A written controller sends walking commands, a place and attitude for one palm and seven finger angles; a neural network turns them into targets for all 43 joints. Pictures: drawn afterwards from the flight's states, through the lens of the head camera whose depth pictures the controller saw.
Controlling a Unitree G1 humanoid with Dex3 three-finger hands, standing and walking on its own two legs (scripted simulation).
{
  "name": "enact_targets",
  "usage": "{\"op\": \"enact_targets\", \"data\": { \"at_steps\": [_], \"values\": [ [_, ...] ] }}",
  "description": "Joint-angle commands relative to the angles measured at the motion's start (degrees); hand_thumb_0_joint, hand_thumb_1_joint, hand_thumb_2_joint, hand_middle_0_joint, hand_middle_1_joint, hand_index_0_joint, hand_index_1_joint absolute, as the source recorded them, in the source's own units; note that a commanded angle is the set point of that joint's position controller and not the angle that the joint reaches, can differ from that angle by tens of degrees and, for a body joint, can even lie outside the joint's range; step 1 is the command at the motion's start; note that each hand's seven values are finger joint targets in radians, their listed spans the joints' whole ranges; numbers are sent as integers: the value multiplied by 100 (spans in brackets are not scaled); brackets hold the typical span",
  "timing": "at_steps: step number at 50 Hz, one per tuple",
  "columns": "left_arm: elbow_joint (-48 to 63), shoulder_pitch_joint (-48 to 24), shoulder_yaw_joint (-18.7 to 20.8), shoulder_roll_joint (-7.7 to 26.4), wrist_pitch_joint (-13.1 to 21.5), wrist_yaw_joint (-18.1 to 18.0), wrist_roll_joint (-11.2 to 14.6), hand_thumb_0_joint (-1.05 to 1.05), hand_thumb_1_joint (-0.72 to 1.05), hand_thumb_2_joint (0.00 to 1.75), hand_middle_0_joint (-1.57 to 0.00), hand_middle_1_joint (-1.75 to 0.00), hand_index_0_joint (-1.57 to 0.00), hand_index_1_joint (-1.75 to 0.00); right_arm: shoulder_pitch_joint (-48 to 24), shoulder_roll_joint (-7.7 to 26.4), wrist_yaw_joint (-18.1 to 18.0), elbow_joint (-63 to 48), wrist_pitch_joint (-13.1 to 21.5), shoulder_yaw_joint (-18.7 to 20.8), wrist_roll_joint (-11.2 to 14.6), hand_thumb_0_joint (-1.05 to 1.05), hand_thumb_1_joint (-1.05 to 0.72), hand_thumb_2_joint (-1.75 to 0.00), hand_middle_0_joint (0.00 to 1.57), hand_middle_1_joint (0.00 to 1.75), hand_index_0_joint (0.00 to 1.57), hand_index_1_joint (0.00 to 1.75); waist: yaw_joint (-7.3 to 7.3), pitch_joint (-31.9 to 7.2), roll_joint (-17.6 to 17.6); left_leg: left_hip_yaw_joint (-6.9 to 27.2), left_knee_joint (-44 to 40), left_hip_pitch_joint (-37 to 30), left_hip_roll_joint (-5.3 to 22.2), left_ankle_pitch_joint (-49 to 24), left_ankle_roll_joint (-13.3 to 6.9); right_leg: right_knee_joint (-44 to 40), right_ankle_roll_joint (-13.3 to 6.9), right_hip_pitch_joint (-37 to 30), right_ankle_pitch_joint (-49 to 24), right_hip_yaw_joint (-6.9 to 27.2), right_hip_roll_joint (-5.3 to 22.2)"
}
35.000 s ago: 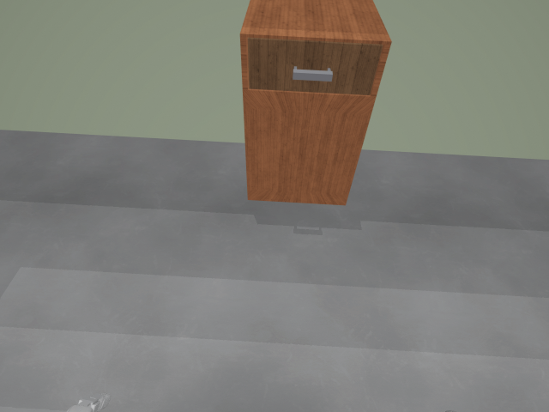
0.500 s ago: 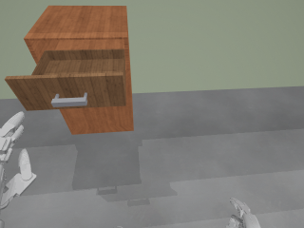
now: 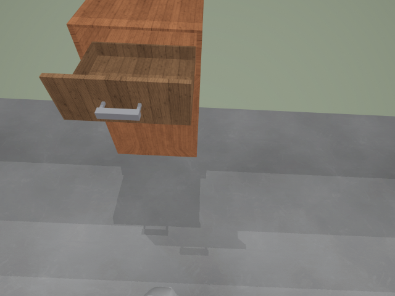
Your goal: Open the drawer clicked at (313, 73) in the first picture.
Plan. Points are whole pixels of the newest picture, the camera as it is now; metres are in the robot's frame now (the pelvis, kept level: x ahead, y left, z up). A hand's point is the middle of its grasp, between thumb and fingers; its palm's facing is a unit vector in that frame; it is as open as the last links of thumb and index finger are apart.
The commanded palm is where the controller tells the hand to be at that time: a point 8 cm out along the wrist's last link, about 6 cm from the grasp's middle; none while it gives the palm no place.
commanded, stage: let the arm hang, fingers relaxed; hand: left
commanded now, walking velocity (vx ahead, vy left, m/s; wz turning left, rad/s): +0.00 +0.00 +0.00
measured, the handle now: (119, 109) +0.62 +0.30 -0.06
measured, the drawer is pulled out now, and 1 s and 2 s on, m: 0.30 0.30 0.30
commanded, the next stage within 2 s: look to check the result in 0.68 s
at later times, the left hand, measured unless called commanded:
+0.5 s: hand out of the picture +0.05 +0.20 -0.16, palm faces -0.01 -0.98 -0.20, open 7.3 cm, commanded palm none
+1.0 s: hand out of the picture -0.02 +0.18 -0.16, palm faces -0.01 -0.99 -0.16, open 7.4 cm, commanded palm none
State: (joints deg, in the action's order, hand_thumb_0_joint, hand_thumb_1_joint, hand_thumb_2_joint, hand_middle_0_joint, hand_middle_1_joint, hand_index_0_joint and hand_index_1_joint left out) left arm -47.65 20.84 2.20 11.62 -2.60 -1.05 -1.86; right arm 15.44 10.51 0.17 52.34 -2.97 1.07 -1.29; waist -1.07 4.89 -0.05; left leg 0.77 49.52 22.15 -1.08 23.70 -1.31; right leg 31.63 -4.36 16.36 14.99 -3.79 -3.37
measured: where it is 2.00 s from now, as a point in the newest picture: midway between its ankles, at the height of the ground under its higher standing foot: outside the picture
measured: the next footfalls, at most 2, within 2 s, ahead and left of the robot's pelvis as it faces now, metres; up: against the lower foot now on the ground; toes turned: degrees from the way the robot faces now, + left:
left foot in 0.06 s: +0.04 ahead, +0.11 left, +0.00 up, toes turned -2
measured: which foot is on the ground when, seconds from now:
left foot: up 0.00-0.04, down 0.06-1.00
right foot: down 0.00-1.00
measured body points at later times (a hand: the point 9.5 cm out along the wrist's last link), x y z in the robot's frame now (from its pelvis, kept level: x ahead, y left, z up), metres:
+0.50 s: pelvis +0.01 +0.03 +0.01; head +0.01 +0.03 +0.46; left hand +0.05 +0.25 -0.14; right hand +0.00 -0.18 -0.15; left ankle +0.00 +0.11 -0.73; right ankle +0.02 -0.08 -0.73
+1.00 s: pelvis +0.01 +0.02 +0.01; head +0.02 +0.02 +0.46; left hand -0.01 +0.23 -0.15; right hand -0.04 -0.17 -0.15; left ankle +0.00 +0.11 -0.73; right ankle +0.02 -0.08 -0.73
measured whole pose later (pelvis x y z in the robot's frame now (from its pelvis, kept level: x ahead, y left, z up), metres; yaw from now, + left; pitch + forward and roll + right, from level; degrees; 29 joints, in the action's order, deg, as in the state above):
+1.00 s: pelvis +0.01 +0.02 +0.01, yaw -3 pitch -2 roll +0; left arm -65.9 18.0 -0.1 6.5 -0.6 -2.3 -0.6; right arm 19.4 5.9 -2.4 65.3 0.6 -0.4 -0.7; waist 0.3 3.2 0.0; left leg -2.0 21.8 6.7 -2.9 13.2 -3.2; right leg 23.0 -1.6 10.4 10.6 0.1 -1.6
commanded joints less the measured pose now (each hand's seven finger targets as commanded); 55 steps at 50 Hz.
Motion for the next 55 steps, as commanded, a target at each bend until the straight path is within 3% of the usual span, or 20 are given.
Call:
{"op": "enact_targets", "data": {
  "at_steps": [1, 2, 3, 4, 5, 6, 7, 8, 10, 11, 14, 19, 23, 31, 46, 55],
  "values": [
    [-6, -233, 208, 600, 271, -70, 76, 0, 90, 90, -20, -30, -20, -30, 630, 118, -98, -37, 290, 90, 79, 0, -90, -90, 20, 30, 20, 30, 301, -852, -85, 109, -2468, -1297, 121, -981, -63, -1051, -308, -322, -656, 1369, 1165],
    [-159, -62, 151, 438, 277, -54, 135, 0, 90, 90, -20, -30, -20, -30, 728, 237, -141, 68, 370, 72, 72, 0, -90, -90, 20, 30, 20, 30, 237, -934, 215, 572, -2841, -1618, 471, -1562, -178, -737, -72, -134, -459, 1096, 860],
    [-266, 79, 96, 282, 288, -37, 173, 0, 90, 90, -20, -30, -20, -30, 578, 461, -206, 79, 418, 73, 34, 0, -90, -90, 20, 30, 20, 30, 100, -858, 722, 1213, -2963, -1625, 1060, -2114, -446, -576, 134, 74, -358, 830, 569],
    [-391, 71, 50, 250, 297, -37, 165, 0, 90, 90, -20, -30, -20, -30, 417, 574, -258, 55, 406, 55, 7, 0, -90, -90, 20, 30, 20, 30, 38, -817, 643, 1337, -2961, -1385, 1362, -2598, -650, -686, 235, -181, -271, 606, 513],
    [-471, 56, 34, 207, 313, -36, 131, 0, 90, 90, -20, -30, -20, -30, 302, 553, -304, 56, 391, 44, 9, 0, -90, -90, 20, 30, 20, 30, -12, -743, 231, 1022, -2762, -1169, 1260, -2966, -612, -817, 241, -492, -701, 614, 519],
    [-667, -71, 23, 299, 289, -46, 124, 0, 90, 90, -20, -30, -20, -30, 363, 406, -301, 247, 441, -5, 51, 0, -90, -90, 20, 30, 20, 30, 85, -860, 743, 790, -2793, -1427, 931, -3706, -419, -670, 201, -690, -1242, 614, 597],
    [-767, -82, 23, 382, 281, -55, 148, 0, 90, 90, -20, -30, -20, -30, 451, 364, -326, 341, 448, -35, 82, 0, -90, -90, 20, 30, 20, 30, 90, -905, 825, 650, -2752, -1632, 886, -4195, -315, -606, 195, -769, -1416, 560, 612],
    [-842, -42, 8, 384, 275, -63, 159, 0, 90, 90, -20, -30, -20, -30, 497, 382, -346, 385, 439, -41, 99, 0, -90, -90, 20, 30, 20, 30, 84, -878, 771, 553, -2752, -1693, 868, -4195, -257, -663, 193, -794, -1393, 558, 620],
    [-1024, -71, -18, 404, 263, -80, 154, 0, 90, 90, -20, -30, -20, -30, 509, 362, -353, 506, 424, -39, 119, 0, -90, -90, 20, 30, 20, 30, 83, -659, 276, 499, -2781, -1617, 810, -3819, -222, -779, 169, -854, -1541, 604, 673],
    [-1089, -96, -42, 365, 246, -88, 150, 0, 90, 90, -20, -30, -20, -30, 541, 372, -353, 552, 412, -45, 110, 0, -90, -90, 20, 30, 20, 30, 94, -517, 188, 492, -2838, -1506, 771, -3463, -212, -864, 173, -875, -1487, 626, 715],
    [-1261, -161, -72, 323, 216, -98, 136, 0, 90, 90, -20, -30, -20, -30, 500, 300, -321, 710, 386, -66, 98, 0, -90, -90, 20, 30, 20, 30, 86, -80, 95, 538, -3093, -1166, 676, -2256, -192, -1089, 171, -806, -1070, 762, 753],
    [-1422, -237, -96, 238, 222, -110, 132, 0, 90, 90, -20, -30, -20, -30, 543, 239, -291, 945, 383, -73, 71, 0, -90, -90, 20, 30, 20, 30, 96, 174, 13, 589, -3328, -1023, 634, -1545, -179, -1206, 170, -695, -729, 836, 745],
    [-1460, -263, -78, 245, 228, -107, 129, 0, 90, 90, -20, -30, -20, -30, 597, 209, -285, 1025, 400, -79, 63, 0, -90, -90, 20, 30, 20, 30, 80, 113, 219, 595, -3401, -976, 636, -1406, -174, -1207, 180, -761, -698, 833, 745],
    [-1533, -229, -71, 194, 254, -134, 136, 0, 90, 90, -20, -30, -20, -30, 785, 132, -300, 1128, 420, -67, 77, 0, -90, -90, 20, 30, 20, 30, 117, -48, 78, 538, -3337, -1194, 656, -1779, -164, -1168, 177, -757, -862, 815, 749],
    [-1685, 59, -114, 9, 275, -158, 125, 0, 90, 90, -20, -30, -20, -30, 940, 16, -301, 1197, 379, -39, 85, 0, -90, -90, 20, 30, 20, 30, 158, 196, 137, 519, -3430, -1107, 643, -984, -166, -1248, 160, -447, -502, 923, 711],
    [-1700, 115, -115, -12, 310, -168, 129, 0, 90, 90, -20, -30, -20, -30, 954, -37, -295, 1179, 369, -30, 97, 0, -90, -90, 20, 30, 20, 30, 165, 101, 1, 436, -3268, -1155, 627, -1141, -170, -1274, 146, -444, -542, 953, 732]
  ]
}}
